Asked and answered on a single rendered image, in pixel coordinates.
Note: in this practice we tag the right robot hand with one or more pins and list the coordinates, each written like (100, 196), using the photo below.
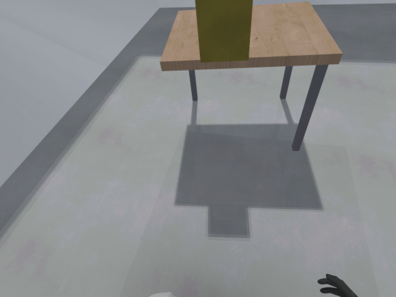
(342, 289)

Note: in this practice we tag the table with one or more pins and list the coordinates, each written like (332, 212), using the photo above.
(288, 34)

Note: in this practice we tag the carton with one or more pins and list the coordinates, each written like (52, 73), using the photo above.
(224, 29)

